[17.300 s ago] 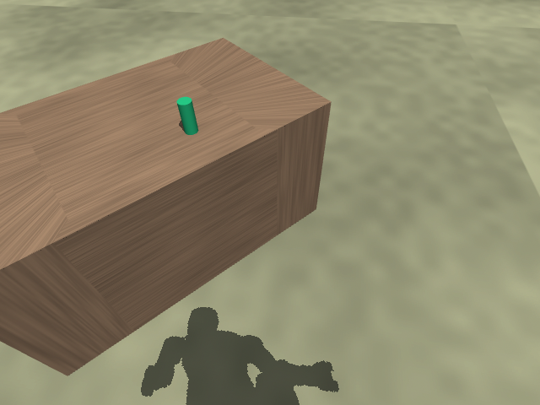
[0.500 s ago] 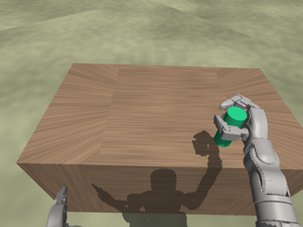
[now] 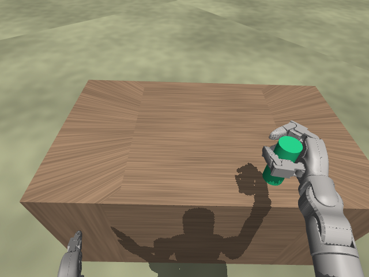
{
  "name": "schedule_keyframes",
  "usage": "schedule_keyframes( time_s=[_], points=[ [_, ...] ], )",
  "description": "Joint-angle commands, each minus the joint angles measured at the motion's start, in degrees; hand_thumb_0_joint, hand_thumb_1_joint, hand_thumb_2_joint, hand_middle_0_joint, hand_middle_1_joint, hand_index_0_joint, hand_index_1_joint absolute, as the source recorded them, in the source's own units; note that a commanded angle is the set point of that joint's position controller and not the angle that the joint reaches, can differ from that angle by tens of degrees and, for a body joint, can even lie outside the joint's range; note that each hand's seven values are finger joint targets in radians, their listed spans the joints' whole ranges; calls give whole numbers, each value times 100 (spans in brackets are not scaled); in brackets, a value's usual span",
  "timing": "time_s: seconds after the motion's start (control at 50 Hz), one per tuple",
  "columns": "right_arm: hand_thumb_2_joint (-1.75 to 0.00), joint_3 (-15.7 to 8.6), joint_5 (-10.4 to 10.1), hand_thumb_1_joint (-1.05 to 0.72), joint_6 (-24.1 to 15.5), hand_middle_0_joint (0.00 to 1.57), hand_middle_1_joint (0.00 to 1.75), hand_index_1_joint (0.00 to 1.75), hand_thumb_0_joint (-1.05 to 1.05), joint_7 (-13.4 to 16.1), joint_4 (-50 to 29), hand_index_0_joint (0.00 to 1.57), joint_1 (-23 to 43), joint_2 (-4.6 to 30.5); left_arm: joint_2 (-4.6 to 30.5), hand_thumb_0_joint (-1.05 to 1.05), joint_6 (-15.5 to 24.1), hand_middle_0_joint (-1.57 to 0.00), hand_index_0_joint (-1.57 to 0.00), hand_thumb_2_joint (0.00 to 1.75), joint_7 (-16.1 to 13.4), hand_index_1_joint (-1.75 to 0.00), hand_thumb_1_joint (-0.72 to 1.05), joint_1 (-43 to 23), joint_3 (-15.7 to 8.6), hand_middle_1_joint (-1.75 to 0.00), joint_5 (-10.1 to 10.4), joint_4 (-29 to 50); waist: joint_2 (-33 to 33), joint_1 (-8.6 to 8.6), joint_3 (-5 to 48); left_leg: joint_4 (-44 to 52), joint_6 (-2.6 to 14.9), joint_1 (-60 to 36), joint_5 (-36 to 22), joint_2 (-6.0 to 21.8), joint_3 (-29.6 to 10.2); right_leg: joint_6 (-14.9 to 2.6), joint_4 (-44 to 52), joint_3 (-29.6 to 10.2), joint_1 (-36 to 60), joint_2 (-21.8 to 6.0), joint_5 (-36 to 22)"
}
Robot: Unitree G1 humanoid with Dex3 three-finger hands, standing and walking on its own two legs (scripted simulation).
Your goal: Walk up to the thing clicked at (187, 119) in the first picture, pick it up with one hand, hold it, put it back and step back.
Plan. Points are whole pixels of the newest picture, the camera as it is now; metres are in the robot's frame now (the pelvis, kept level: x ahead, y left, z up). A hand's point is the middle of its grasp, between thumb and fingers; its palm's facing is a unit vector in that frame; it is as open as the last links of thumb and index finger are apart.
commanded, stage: hold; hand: right
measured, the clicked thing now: (280, 162) +0.33 -0.18 +0.11
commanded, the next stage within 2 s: crouch in 1.72 s
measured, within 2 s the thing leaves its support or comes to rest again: neither
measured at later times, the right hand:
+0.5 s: hand (278, 151) +0.33 -0.16 +0.14, palm faces +0.14 +0.99 -0.02, open 6.2 cm
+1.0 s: hand (279, 150) +0.33 -0.16 +0.14, palm faces +0.15 +0.99 -0.02, open 6.2 cm
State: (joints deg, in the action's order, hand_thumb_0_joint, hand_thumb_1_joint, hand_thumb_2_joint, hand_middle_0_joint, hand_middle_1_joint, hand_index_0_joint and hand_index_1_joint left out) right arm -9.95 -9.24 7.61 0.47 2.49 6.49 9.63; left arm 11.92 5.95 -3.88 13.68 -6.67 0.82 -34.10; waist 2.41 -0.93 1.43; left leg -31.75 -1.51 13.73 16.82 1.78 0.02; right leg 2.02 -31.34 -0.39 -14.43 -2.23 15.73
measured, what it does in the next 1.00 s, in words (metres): stands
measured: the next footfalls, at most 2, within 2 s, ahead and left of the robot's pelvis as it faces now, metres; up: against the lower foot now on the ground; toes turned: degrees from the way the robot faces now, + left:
none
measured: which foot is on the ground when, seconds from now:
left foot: down 0.00-1.00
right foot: down 0.00-1.00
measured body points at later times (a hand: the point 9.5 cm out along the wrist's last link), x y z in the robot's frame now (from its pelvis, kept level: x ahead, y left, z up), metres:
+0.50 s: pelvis +0.00 +0.00 +0.00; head -0.01 +0.02 +0.45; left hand +0.16 +0.26 -0.08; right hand +0.32 -0.22 +0.14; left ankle +0.00 +0.13 -0.73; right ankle +0.01 -0.14 -0.73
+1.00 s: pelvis +0.00 +0.00 +0.00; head -0.01 +0.02 +0.45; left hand +0.16 +0.27 -0.08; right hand +0.32 -0.22 +0.14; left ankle +0.00 +0.13 -0.73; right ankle +0.01 -0.14 -0.73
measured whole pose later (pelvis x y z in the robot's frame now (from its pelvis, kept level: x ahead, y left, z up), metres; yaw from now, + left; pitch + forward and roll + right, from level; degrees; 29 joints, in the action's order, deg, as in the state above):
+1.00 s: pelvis +0.00 +0.00 +0.00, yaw +0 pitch -2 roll +0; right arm -10.7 -9.5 5.6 0.4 3.6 7.1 9.9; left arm 11.9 7.1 -4.2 13.6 -6.2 0.6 -34.5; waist 2.1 -0.9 0.5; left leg -29.9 -1.3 12.2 16.1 1.7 0.2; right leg 2.2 -28.9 -0.5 -12.6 -2.3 14.7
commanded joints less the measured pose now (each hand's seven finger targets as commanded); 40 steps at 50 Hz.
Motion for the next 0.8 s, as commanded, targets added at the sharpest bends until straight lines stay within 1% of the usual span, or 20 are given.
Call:
schedule_keyframes(
  time_s=[0.0, 0.02, 0.04, 0.08, 0.18, 0.2, 0.22, 0.28, 0.3, 0.36, 0.38, 0.4, 0.44, 0.48, 0.52, 0.56, 0.58, 0.66, 0.72, 0.78],
  points=[
    [-132, -296, -119, -63, -551, 140, 144, 144, 0, 9, -1807, 141, 2230, 737, 723, 0, 328, -5, -5, 5, -42, -6, -54, -934, -197, -6, 20, 1144, -312, 43, 1260, 517, 8, -163, -1389, -169, 278, -231, 358, 173, 644, 181, -1092],
    [-132, -356, -109, -63, -517, 140, 144, 144, 0, 8, -1383, 141, 2071, 770, 637, 0, 331, -5, -5, 5, -46, -5, -54, -804, -105, -6, 32, 1029, -446, 7, 1071, 522, 1, -104, -1311, -197, 296, -241, 391, 157, 583, 162, -1026],
    [-132, -233, -118, -62, -575, 140, 143, 143, 0, -10, -1829, 141, 2301, 733, 544, 0, 309, -5, -5, 5, -36, -5, -55, -722, -69, -6, 31, 827, -234, 72, 1089, 553, 21, -75, -1177, -172, 270, -231, 417, 174, 594, 189, -905],
    [-133, -575, -87, -60, -534, 140, 144, 144, 0, -12, -1084, 141, 1847, 1002, 728, 0, 359, -5, -5, 5, -77, -5, -54, -840, -117, -6, 35, 1142, -572, 75, 1097, 564, -11, -158, -1224, -188, 301, -259, 437, 151, 592, 170, -956],
    [-131, -336, -126, -60, -560, 139, 142, 142, 0, -83, -1429, 140, 2213, 826, 778, 0, 347, -5, -5, 4, -65, -5, -54, -551, -243, -6, 16, 838, -167, -60, 1132, 577, 22, -44, -1224, -177, 278, -235, 489, 179, 713, 183, -919],
    [-132, -386, -148, -63, -555, 140, 143, 143, 0, -87, -1424, 141, 2104, 831, 679, 0, 378, -5, -5, 5, -47, -5, -54, -584, -94, -6, 19, 969, -245, 25, 1097, 583, 26, -114, -1167, -194, 314, -223, 511, 156, 674, 171, -903],
    [-132, -361, -139, -62, -580, 140, 144, 144, 0, -97, -1605, 141, 2188, 877, 805, 0, 390, -5, -5, 5, -62, -5, -54, -589, -245, -5, 21, 963, -186, -10, 1147, 575, 35, -83, -1158, -194, 309, -217, 540, 152, 729, 169, -885],
    [-132, -275, -109, -63, -586, 140, 143, 143, 0, -101, -1461, 141, 2185, 799, 613, 0, 393, -5, -5, 5, -38, -6, -55, -568, -87, -6, 19, 771, -130, -12, 1114, 576, 45, -69, -1299, -186, 287, -217, 500, 157, 748, 176, -1040],
    [-132, -350, -131, -63, -580, 140, 143, 143, 0, -83, -1358, 141, 2195, 841, 756, 0, 407, -5, -5, 5, -69, -6, -55, -622, -215, -6, 19, 841, -281, -58, 1156, 582, 24, -75, -1387, -187, 290, -237, 477, 156, 768, 172, -1102],
    [-133, -407, -124, -63, -571, 141, 145, 145, 0, -50, -1527, 142, 2375, 929, 721, 0, 434, -5, -5, 5, -63, -5, -54, -808, -135, -6, 2, 830, -193, 50, 1137, 595, 27, -165, -1318, -174, 298, -226, 492, 154, 711, 178, -1047],
    [-134, -532, -113, -62, -547, 141, 145, 145, 0, -25, -1079, 143, 2113, 971, 686, 0, 439, -5, -5, 5, -67, -5, -54, -850, -74, -6, 17, 877, -322, 61, 1099, 588, 22, -163, -1330, -193, 304, -228, 491, 146, 669, 165, -1081],
    [-133, -428, -105, -61, -576, 140, 144, 144, 0, -42, -1234, 142, 2044, 895, 548, 0, 423, -5, -5, 5, -39, -6, -55, -778, 38, -5, 12, 787, -249, 143, 1127, 554, 33, -243, -1390, -195, 324, -210, 501, 136, 648, 160, -1170],
    [-134, -598, -116, -62, -593, 142, 145, 145, 0, -26, -1335, 143, 2091, 1052, 645, 0, 411, -5, -5, 5, -56, -5, -54, -725, -61, -5, 8, 887, -206, 131, 1311, 574, 25, -341, -1467, -183, 299, -212, 481, 166, 740, 180, -1229],
    [-133, -300, -111, -64, -617, 142, 145, 145, 0, -52, -1582, 143, 2236, 834, 640, 0, 390, -5, -5, 5, -54, -5, -54, -643, -70, -6, -7, 855, -207, 36, 1240, 598, 31, -262, -1419, -175, 278, -219, 499, 189, 790, 198, -1139],
    [-134, -524, -121, -63, -602, 142, 146, 146, 0, -48, -1417, 143, 2030, 1025, 835, 0, 384, -5, -5, 5, -82, -5, -54, -580, -271, -5, -4, 689, -183, 71, 1173, 612, 25, -236, -1427, -181, 294, -220, 516, 181, 763, 193, -1150],
    [-133, -377, -126, -61, -588, 141, 145, 145, 0, -85, -1494, 142, 2122, 885, 617, 0, 372, -5, -5, 5, -33, -5, -54, -558, -61, -5, 0, 666, -142, 61, 1062, 613, 26, -184, -1424, -171, 279, -221, 520, 193, 702, 201, -1130],
    [-133, -514, -135, -61, -551, 141, 145, 145, 0, -87, -1016, 142, 1920, 937, 656, 0, 390, -5, -5, 5, -34, -5, -54, -733, -58, -5, 25, 886, -328, 23, 948, 651, 8, -152, -1339, -182, 281, -242, 532, 188, 646, 191, -1040],
    [-133, -265, -159, -63, -618, 141, 145, 145, 0, -114, -1620, 142, 2324, 771, 712, 0, 398, -5, -5, 5, -40, -5, -54, -856, -181, -5, 13, 818, -257, 15, 1060, 686, 35, -123, -1177, -178, 276, -230, 578, 171, 758, 183, -932],
    [-134, -510, -135, -62, -546, 142, 146, 146, 0, -97, -1114, 143, 2050, 1010, 894, 0, 426, -5, -5, 5, -79, -5, -55, -717, -283, -5, 14, 735, -399, -16, 932, 692, -9, -83, -1267, -151, 258, -265, 539, 186, 703, 214, -939],
    [-132, -488, -104, -59, -562, 140, 144, 144, 0, -85, -972, 141, 1964, 884, 626, 0, 420, -5, -5, 5, -40, -5, -54, -786, -25, -5, 16, 997, -459, 9, 1071, 669, -6, -166, -1312, -173, 281, -256, 531, 177, 695, 200, -1006]
  ],
)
